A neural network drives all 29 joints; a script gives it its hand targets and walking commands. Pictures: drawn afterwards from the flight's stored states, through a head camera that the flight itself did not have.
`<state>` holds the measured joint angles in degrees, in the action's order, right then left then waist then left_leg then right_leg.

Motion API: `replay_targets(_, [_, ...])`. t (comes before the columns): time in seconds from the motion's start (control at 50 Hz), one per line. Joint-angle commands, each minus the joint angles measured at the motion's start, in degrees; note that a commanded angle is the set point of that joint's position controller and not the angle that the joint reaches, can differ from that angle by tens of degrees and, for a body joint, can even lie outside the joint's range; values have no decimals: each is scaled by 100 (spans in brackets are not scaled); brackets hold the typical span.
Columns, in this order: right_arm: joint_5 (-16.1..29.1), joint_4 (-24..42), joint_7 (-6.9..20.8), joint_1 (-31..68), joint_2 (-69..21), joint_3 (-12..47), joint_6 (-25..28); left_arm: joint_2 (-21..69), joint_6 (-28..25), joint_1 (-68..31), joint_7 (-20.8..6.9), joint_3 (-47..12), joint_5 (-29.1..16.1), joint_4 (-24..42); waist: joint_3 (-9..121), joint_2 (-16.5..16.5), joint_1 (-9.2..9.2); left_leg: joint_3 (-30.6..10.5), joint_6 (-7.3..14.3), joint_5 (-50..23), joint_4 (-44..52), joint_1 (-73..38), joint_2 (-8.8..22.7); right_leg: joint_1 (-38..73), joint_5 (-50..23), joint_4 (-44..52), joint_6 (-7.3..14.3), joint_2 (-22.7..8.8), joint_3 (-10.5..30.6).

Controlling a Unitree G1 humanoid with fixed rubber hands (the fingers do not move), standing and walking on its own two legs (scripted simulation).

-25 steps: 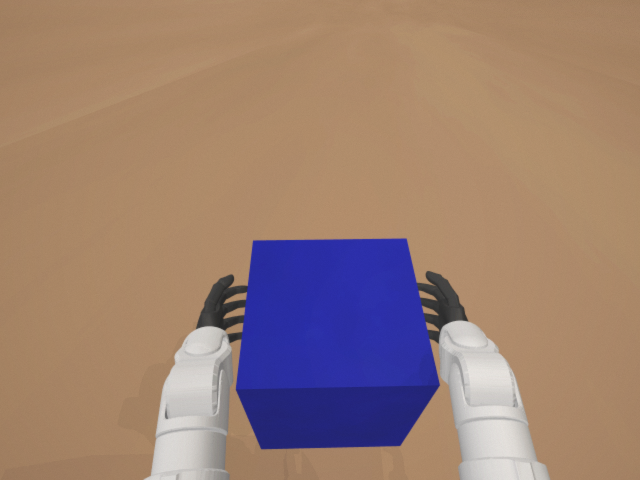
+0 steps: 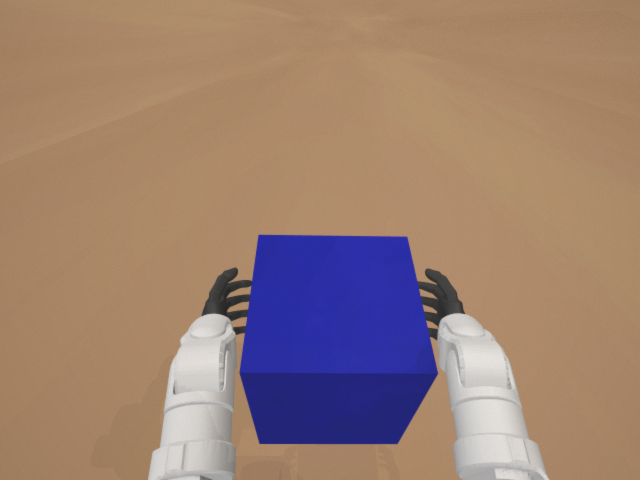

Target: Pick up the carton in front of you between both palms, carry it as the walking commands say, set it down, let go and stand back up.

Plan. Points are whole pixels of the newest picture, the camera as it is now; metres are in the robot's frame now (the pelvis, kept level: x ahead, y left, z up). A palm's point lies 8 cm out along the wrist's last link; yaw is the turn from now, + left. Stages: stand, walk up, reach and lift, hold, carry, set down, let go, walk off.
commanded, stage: set down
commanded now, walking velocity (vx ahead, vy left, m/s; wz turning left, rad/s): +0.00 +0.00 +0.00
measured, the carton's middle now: (330, 343) +0.31 +0.00 -0.04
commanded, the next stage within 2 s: none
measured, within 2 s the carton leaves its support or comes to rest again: neither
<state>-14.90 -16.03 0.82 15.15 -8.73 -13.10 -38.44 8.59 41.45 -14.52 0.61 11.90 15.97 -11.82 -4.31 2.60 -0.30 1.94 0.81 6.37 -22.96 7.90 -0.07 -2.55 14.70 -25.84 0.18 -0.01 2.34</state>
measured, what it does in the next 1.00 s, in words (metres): lowers itself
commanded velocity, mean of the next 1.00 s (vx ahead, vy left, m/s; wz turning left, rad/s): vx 0.00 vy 0.00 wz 0.00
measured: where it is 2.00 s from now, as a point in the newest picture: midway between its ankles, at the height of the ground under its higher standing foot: outside the picture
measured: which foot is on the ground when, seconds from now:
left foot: down 0.00-1.00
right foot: down 0.00-1.00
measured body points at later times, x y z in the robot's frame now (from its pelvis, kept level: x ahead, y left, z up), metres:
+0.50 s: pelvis -0.01 +0.01 -0.04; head +0.14 +0.03 +0.38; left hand +0.37 +0.16 -0.11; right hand +0.37 -0.15 -0.10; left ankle +0.08 +0.11 -0.74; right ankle +0.01 -0.13 -0.74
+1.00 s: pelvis -0.03 -0.02 -0.17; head +0.22 +0.00 +0.20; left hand +0.43 +0.17 -0.26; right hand +0.44 -0.13 -0.25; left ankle +0.08 +0.11 -0.74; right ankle +0.01 -0.13 -0.74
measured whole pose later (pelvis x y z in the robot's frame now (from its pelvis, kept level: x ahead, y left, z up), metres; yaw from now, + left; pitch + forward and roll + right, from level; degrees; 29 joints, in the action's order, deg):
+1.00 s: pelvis -0.03 -0.02 -0.17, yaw -2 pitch +41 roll -1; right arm -13.1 -35.0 -4.3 48.4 -7.6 -26.7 -14.2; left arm 1.7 15.4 -48.2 -2.6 28.5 15.9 -34.0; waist 8.6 3.7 -3.3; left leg -3.1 -1.5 20.9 -75.8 95.9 0.1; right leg -90.4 30.3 -79.8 0.4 5.2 1.0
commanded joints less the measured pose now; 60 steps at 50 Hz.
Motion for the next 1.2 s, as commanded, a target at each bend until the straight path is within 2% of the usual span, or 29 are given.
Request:
replay_targets(0.0, [1170,35,1376,3246,-5096,2762,322,5432,-226,-3060,-1396,-3039,-1395,-77,1221,-230,2,-730,-117,1029,121,-2015,-360,-2008,953,913,422,278,389])
replay_targets(0.08, [813,-877,1589,4067,-4899,2091,565,5631,-370,-3677,-1383,-2312,-1108,-1037,1036,-447,-95,-901,-135,1902,235,-1565,-232,-2036,1204,510,385,387,298])
replay_targets(0.14, [338,-1655,1587,4538,-4620,1209,823,5402,-568,-4154,-1305,-1490,-743,-1807,890,-465,-73,-1065,-119,2334,194,-1177,-175,-2137,1165,110,366,434,286])
replay_targets(0.24, [-482,-2410,1229,4575,-3802,-124,1200,4431,-996,-4252,-972,-154,24,-2470,696,-302,-66,-1020,-103,1847,-405,-620,-240,-2975,1082,-406,391,456,295])
replay_targets(0.3, [-707,-2456,1079,4486,-3383,-411,1540,3878,-1445,-4166,-854,202,258,-2507,986,-234,-108,-928,-94,1202,-864,-74,-318,-3450,744,-765,331,520,262])
replay_targets(0.36, [-600,-2424,1024,4410,-3436,-208,2026,3745,-2022,-4159,-816,53,258,-2419,1628,-242,-116,-801,-100,275,-1372,368,-398,-3897,289,-1129,230,621,192])
replay_targets(0.42, [-293,-2357,1007,4467,-3742,261,2592,3949,-2644,-4318,-831,-469,110,-2320,2446,-300,-56,-731,-89,-575,-1923,698,-451,-4433,9,-1532,134,754,90])
replay_targets(0.48, [85,-2213,966,4742,-4132,990,3060,4292,-3144,-4582,-848,-1131,-153,-2259,3666,-291,-54,-692,-103,-1308,-2564,798,-504,-4947,-286,-2014,19,868,11])
replay_targets(0.56, [670,-1700,829,5165,-4605,2099,3391,4555,-3478,-5070,-883,-2073,-603,-1797,5850,-242,-165,-663,-56,-2420,-3484,745,-570,-5551,-1024,-2703,-129,943,1])
replay_targets(0.6, [888,-1451,722,5275,-4708,2491,3391,4532,-3478,-5158,-910,-2383,-774,-1595,6664,-257,-235,-563,-63,-2657,-3821,957,-614,-5706,-1302,-2983,-190,956,28])
replay_targets(0.64, [985,-1351,650,5271,-4818,2663,3284,4479,-3387,-5162,-975,-2458,-824,-1556,6925,-242,-315,-428,-95,-2434,-4028,1521,-667,-5807,-1370,-3195,-256,973,47])
replay_targets(0.68, [994,-1412,626,5284,-4982,2659,3112,4440,-3247,-5198,-1082,-2360,-804,-1642,6723,-153,-379,-311,-126,-1826,-4150,2360,-712,-5905,-1174,-3367,-309,978,56])
replay_targets(0.74, [919,-1636,670,5478,-5118,2444,2817,4391,-2979,-5356,-1304,-2046,-711,-1930,6125,-28,-453,-204,-99,-861,-4304,3511,-738,-6235,-562,-3549,-332,973,49])
replay_targets(0.82, [761,-1961,709,5841,-5086,1996,2561,4283,-2708,-5619,-1514,-1553,-561,-2341,5670,25,-511,-129,-59,-294,-4574,4443,-746,-6757,-84,-3804,-320,991,5])
replay_targets(0.96, [697,-2192,612,6576,-4891,1621,2537,4142,-2640,-6296,-1599,-1215,-568,-2639,5986,-8,-513,-56,-90,-231,-5250,5356,-759,-7390,-51,-4529,-302,1069,-95])
replay_targets(1.18, [1086,-2084,524,7833,-4477,1831,2511,4050,-2504,-7391,-1374,-1463,-912,-2520,7082,-214,-581,5,-258,-524,-6298,5518,-756,-8454,150,-5742,-270,1241,-402])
